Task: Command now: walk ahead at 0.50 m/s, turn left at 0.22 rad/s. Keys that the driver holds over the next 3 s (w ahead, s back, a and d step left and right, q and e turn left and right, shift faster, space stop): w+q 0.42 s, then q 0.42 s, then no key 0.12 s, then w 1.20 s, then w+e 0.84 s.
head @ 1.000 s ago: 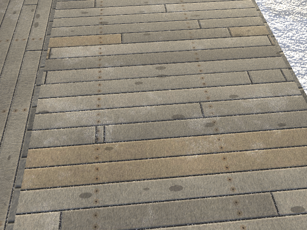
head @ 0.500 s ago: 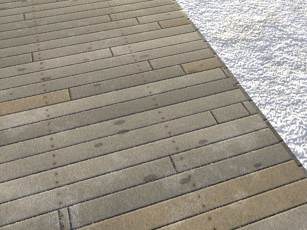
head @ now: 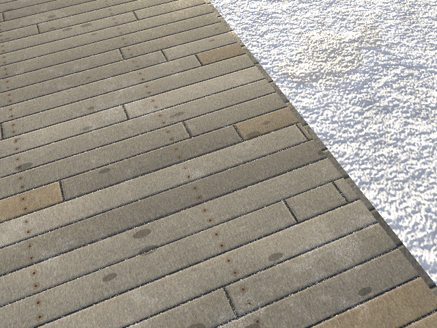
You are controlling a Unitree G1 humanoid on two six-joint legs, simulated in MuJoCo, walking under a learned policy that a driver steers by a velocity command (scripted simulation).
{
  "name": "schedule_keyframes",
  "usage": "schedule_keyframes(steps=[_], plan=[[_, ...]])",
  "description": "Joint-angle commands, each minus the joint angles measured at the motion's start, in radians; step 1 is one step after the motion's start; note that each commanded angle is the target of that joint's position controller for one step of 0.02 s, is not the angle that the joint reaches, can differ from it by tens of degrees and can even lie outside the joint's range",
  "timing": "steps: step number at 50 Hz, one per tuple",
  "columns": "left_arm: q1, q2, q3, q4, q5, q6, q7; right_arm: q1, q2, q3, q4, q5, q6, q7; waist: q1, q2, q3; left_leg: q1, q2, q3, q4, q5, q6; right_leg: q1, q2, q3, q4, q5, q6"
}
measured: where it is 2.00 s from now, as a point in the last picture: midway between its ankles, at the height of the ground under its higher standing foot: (129, 241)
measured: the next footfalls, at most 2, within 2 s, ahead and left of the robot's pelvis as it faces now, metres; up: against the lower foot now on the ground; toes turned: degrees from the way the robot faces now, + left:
left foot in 0.44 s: +0.37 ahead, +0.17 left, +0.00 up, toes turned +16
right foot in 0.90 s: +0.57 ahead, +0.04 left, +0.00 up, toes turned +36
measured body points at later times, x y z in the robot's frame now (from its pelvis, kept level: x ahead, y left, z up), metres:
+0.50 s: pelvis +0.26 +0.06 -0.02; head +0.30 +0.08 +0.43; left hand +0.23 +0.35 -0.14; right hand +0.52 -0.13 -0.10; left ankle +0.33 +0.16 -0.73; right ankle +0.09 -0.11 -0.65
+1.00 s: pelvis +0.42 +0.08 +0.00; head +0.46 +0.09 +0.45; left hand +0.43 +0.40 -0.09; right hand +0.70 -0.08 -0.10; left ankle +0.31 +0.15 -0.68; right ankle +0.54 +0.02 -0.73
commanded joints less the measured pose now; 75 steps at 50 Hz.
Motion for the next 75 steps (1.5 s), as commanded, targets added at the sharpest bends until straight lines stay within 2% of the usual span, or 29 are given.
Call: schedule_keyframes(steps=[1,6,16,19,21,22,23,24,25,27,28,34,40,44,45,46,47,48,50,53,58,61,62,63,64,65,66,69,75], plan=[[0.105,0.096,0.033,-0.005,0.009,-0.015,0.000,-0.050,-0.101,-0.031,-0.092,-0.005,-0.006,-0.003,0.056,-0.131,-0.046,-0.335,0.106,-0.061,0.057,0.125,-0.004,0.313,-0.275,0.310,-0.303,0.046,-0.163],[0.105,0.120,0.050,0.051,0.017,-0.042,0.010,-0.077,-0.046,-0.029,-0.104,-0.006,0.030,-0.007,0.028,-0.084,0.004,-0.355,0.101,-0.088,-0.042,0.285,-0.034,0.246,-0.263,0.112,-0.374,0.274,-0.159],[0.212,0.182,0.066,0.138,-0.008,0.001,0.035,-0.360,-0.010,-0.010,-0.234,-0.008,0.023,0.051,0.123,-0.061,0.090,-0.388,0.068,0.056,-0.454,0.428,0.024,0.451,-0.292,-0.094,-0.331,0.376,-0.099],[0.193,0.220,0.076,0.136,-0.016,0.024,0.046,-0.329,-0.043,-0.027,-0.261,-0.009,0.028,0.064,0.075,-0.109,0.031,-0.259,-0.006,0.140,-0.473,0.276,0.076,0.503,-0.298,-0.138,-0.177,0.780,-0.067],[0.166,0.241,0.079,0.128,-0.020,0.040,0.057,-0.118,-0.113,-0.069,-0.220,-0.006,0.033,0.055,-0.051,-0.120,-0.090,0.039,-0.087,0.172,-0.527,0.258,0.132,0.442,-0.266,-0.172,0.124,0.960,-0.032],[0.158,0.226,0.070,0.110,-0.015,0.035,0.063,0.040,-0.188,-0.103,-0.185,-0.012,0.039,0.036,-0.130,-0.055,-0.170,0.332,-0.043,0.052,-0.582,0.357,0.179,0.235,-0.217,-0.173,0.406,0.750,0.017],[0.265,0.067,0.021,0.054,0.028,0.008,0.045,0.025,-0.313,-0.122,-0.191,-0.020,0.038,0.020,-0.005,0.238,-0.259,0.722,0.251,-0.478,-0.594,0.496,0.370,-0.255,-0.010,-0.124,0.808,-0.284,0.096],[0.204,0.132,0.023,0.050,0.004,-0.031,0.029,0.048,-0.251,-0.101,-0.229,-0.027,0.029,0.020,-0.065,0.135,-0.445,0.792,0.351,-0.743,-0.715,0.580,0.449,-0.343,0.042,0.120,0.958,-0.459,0.097],[0.099,0.179,0.037,0.018,-0.032,-0.044,0.023,0.003,-0.198,-0.084,-0.231,-0.036,0.021,0.023,-0.080,0.067,-0.335,0.707,0.310,-0.554,-0.713,0.750,0.390,-0.390,-0.016,0.158,0.946,-0.381,0.080],[0.071,0.165,0.035,0.018,-0.003,-0.040,0.040,-0.111,-0.136,-0.070,-0.241,-0.010,0.023,0.017,0.001,-0.044,-0.143,0.413,0.213,-0.328,-0.721,0.835,0.305,-0.348,-0.085,0.129,0.780,-0.269,0.082],[0.085,0.179,0.043,0.016,0.007,-0.024,0.044,-0.149,-0.118,-0.063,-0.256,-0.019,0.026,0.011,0.037,-0.027,-0.117,0.295,0.190,-0.284,-0.749,0.863,0.293,-0.273,-0.101,0.132,0.740,-0.239,0.088],[0.068,0.110,0.023,0.007,0.018,0.029,0.057,-0.168,-0.167,-0.077,-0.242,-0.020,0.050,-0.019,0.069,0.034,-0.135,0.100,0.098,-0.171,-0.745,0.954,0.246,-0.155,-0.041,0.100,0.423,-0.062,0.146],[-0.077,0.127,0.024,-0.031,0.003,0.036,0.039,-0.147,-0.161,-0.075,-0.239,-0.014,0.096,-0.042,0.018,0.091,-0.140,0.136,0.086,-0.287,-0.677,0.661,0.183,-0.105,0.017,0.135,0.173,0.032,0.141],[-0.009,0.150,0.042,-0.019,0.007,0.013,0.030,-0.196,-0.128,-0.061,-0.259,-0.011,0.100,-0.045,0.072,0.125,-0.124,0.168,0.053,-0.363,-0.563,0.514,0.122,0.052,0.004,0.134,-0.103,0.168,0.080],[0.013,0.194,0.051,-0.025,0.026,0.008,0.036,-0.161,-0.077,-0.045,-0.265,-0.026,0.095,-0.044,0.056,0.048,-0.168,0.106,-0.003,-0.313,-0.449,0.360,0.076,0.193,-0.138,0.237,-0.116,0.377,0.025],[-0.008,0.243,0.056,-0.041,0.047,0.018,0.044,-0.042,-0.033,-0.032,-0.256,-0.042,0.087,-0.044,-0.019,-0.189,-0.182,-0.073,-0.144,-0.184,-0.259,-0.148,0.012,0.352,-0.336,0.446,-0.086,0.760,-0.117],[0.052,0.209,0.054,-0.013,0.049,0.028,0.041,-0.009,-0.094,-0.042,-0.255,-0.034,0.085,-0.044,-0.005,-0.320,-0.224,-0.176,-0.144,-0.134,-0.080,-0.318,-0.043,0.370,-0.458,0.674,-0.139,0.682,-0.268],[0.036,0.171,0.044,-0.028,0.028,0.030,0.037,-0.032,-0.168,-0.063,-0.233,-0.026,0.091,-0.046,0.021,-0.211,-0.187,-0.206,-0.110,-0.147,0.054,-0.260,-0.069,0.346,-0.410,0.625,-0.142,0.548,-0.266],[0.015,0.127,0.030,-0.023,0.009,0.041,0.033,-0.090,-0.146,-0.064,-0.218,-0.021,0.117,-0.048,0.032,-0.114,-0.137,-0.236,-0.066,-0.113,0.071,-0.124,-0.088,0.277,-0.282,0.451,-0.179,0.079,-0.167],[0.006,0.157,0.037,-0.003,0.003,0.057,0.036,-0.122,-0.067,-0.035,-0.228,-0.024,0.107,-0.027,0.038,-0.210,-0.060,-0.149,-0.048,0.015,-0.118,-0.035,-0.091,0.144,-0.181,0.346,-0.294,-0.248,-0.121],[0.064,0.199,0.053,0.016,-0.014,0.052,0.038,-0.163,-0.057,-0.024,-0.223,-0.021,0.054,-0.013,0.069,-0.214,-0.074,0.037,-0.039,0.058,-0.472,0.018,-0.030,0.129,-0.213,0.327,-0.299,-0.222,-0.159],[0.067,0.185,0.046,0.026,-0.027,0.058,0.032,-0.091,-0.054,-0.027,-0.181,-0.021,0.039,-0.008,0.019,-0.179,-0.049,0.232,-0.057,0.090,-0.690,0.171,0.024,0.016,-0.190,0.297,-0.259,-0.309,-0.125],[0.056,0.149,0.034,0.023,-0.022,0.053,0.029,-0.044,-0.060,-0.030,-0.171,-0.023,0.035,-0.011,-0.007,-0.156,-0.066,0.339,-0.021,0.043,-0.698,0.151,0.046,-0.063,-0.166,0.274,-0.201,-0.323,-0.087],[0.008,0.075,0.011,0.001,-0.009,0.043,0.023,0.056,-0.101,-0.039,-0.155,-0.026,0.032,-0.018,-0.049,-0.035,-0.078,0.455,0.129,-0.153,-0.779,0.022,0.093,-0.204,-0.095,0.188,0.011,-0.313,-0.025],[-0.027,0.048,0.003,-0.049,-0.012,0.019,0.019,0.091,-0.218,-0.069,-0.146,-0.034,0.035,-0.013,-0.049,0.206,-0.026,0.466,0.312,-0.469,-0.907,-0.223,0.206,-0.412,0.018,0.024,0.226,-0.290,0.026],[-0.077,0.137,0.028,-0.063,-0.028,0.002,0.023,0.089,-0.204,-0.070,-0.144,-0.044,0.022,-0.012,-0.072,0.170,0.063,0.399,0.368,-0.584,-0.963,-0.283,0.274,-0.497,-0.039,0.092,0.380,-0.325,0.028],[-0.045,0.167,0.041,-0.052,-0.038,-0.006,0.018,0.055,-0.149,-0.053,-0.147,-0.041,0.009,-0.014,-0.037,0.145,0.091,0.411,0.338,-0.533,-0.957,-0.254,0.259,-0.548,-0.070,0.121,0.445,-0.258,0.020],[-0.023,0.145,0.041,-0.022,-0.009,-0.015,0.002,0.017,-0.104,-0.035,-0.150,-0.025,-0.001,-0.013,-0.012,0.093,0.076,0.438,0.249,-0.331,-0.963,0.056,0.197,-0.547,-0.106,0.109,0.432,-0.074,0.031],[-0.150,0.059,0.004,-0.053,-0.017,-0.013,-0.024,0.064,-0.129,-0.042,-0.117,-0.021,0.010,-0.017,-0.049,0.091,0.072,0.274,0.157,-0.085,-0.963,0.347,0.163,-0.270,-0.053,0.025,0.136,0.183,0.072]])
